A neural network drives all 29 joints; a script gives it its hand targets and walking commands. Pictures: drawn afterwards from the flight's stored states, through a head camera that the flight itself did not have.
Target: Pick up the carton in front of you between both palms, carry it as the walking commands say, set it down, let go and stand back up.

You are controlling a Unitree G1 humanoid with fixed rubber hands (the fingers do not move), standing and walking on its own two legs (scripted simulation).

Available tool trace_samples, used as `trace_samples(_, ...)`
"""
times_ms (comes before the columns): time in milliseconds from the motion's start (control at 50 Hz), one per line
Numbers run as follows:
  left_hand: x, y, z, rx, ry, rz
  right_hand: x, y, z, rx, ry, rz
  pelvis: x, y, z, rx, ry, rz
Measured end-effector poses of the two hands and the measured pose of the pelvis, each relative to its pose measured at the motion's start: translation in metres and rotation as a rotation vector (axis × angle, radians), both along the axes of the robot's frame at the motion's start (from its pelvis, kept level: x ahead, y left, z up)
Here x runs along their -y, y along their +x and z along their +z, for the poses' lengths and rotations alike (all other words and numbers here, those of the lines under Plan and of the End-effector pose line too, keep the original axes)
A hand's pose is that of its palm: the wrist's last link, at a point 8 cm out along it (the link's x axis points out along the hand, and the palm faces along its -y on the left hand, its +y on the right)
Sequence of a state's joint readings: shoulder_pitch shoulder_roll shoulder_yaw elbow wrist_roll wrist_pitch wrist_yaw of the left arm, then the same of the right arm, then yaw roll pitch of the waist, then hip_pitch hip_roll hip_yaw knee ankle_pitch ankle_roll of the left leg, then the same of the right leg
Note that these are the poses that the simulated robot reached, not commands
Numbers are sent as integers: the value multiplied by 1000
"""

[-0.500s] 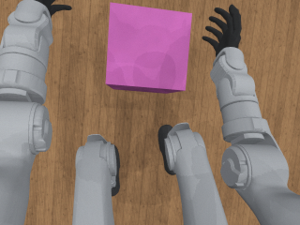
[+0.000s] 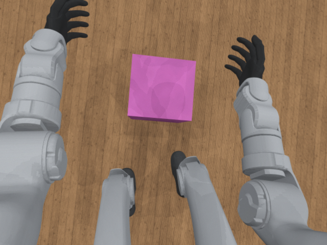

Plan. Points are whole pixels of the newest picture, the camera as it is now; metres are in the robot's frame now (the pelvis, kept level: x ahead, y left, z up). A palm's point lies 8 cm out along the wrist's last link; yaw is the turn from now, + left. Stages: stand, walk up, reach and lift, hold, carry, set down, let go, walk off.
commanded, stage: set down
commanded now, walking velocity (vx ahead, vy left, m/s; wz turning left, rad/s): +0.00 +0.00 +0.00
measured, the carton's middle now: (159, 94) +0.49 -0.06 -0.46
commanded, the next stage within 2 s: let go in 0.08 s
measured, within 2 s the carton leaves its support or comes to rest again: neither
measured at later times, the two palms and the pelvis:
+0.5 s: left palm (15, 96) +0.43 +0.19 +0.01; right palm (306, 110) +0.37 -0.23 +0.02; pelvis +0.04 -0.02 +0.12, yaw +3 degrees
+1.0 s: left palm out of the picture +0.30 +0.22 +0.10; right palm out of the picture +0.27 -0.25 +0.12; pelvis +0.11 -0.01 +0.18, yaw +1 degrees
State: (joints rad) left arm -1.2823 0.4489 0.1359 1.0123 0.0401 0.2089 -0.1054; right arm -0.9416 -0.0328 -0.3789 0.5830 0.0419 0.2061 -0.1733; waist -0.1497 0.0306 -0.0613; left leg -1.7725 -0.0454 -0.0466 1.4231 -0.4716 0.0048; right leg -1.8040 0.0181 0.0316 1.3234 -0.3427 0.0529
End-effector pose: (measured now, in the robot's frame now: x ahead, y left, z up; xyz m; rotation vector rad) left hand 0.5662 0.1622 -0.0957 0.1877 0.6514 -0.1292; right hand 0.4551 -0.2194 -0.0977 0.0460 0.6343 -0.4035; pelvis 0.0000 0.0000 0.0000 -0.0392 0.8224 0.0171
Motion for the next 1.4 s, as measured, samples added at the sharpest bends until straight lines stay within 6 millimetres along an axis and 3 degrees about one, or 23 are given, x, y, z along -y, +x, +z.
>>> trace_samples(160, -3, -5, 41, -10, 4, 9, -2, -4, 40, -8, -8, 22, 0, 8, 39, 20, 7, 7)
trace_samples(240, -8, -20, 55, -9, 22, 43, -6, -12, 55, -22, -26, 82, 2, 14, 57, 34, 15, 11)
trace_samples(360, -19, -73, 73, -23, 64, 142, -6, -45, 77, -90, -59, 228, 7, 27, 85, 95, 30, 19)
trace_samples(500, -26, -138, 107, -43, 73, 226, 15, -85, 120, -155, -78, 358, 17, 45, 119, 234, 45, 24)
trace_samples(660, -26, -177, 146, -51, 70, 208, 36, -129, 165, -174, -68, 375, 26, 70, 148, 400, 48, 14)
trace_samples(880, -39, -230, 183, -82, 69, 188, 34, -183, 207, -187, -58, 346, 23, 101, 176, 611, 42, 0)
trace_samples(980, -51, -256, 197, -91, 70, 191, 28, -188, 216, -181, -57, 352, 15, 109, 183, 696, 34, -4)
trace_samples(1160, -73, -299, 216, -115, 74, 215, 13, -179, 218, -168, -61, 390, 2, 111, 188, 813, 34, 0)
trace_samples(1280, -75, -308, 218, -120, 66, 219, 9, -180, 218, -179, -69, 396, 0, 107, 187, 864, 37, 4)
trace_samples(1400, -68, -311, 214, -111, 69, 226, 20, -185, 223, -196, -108, 364, 4, 102, 185, 886, 36, -3)
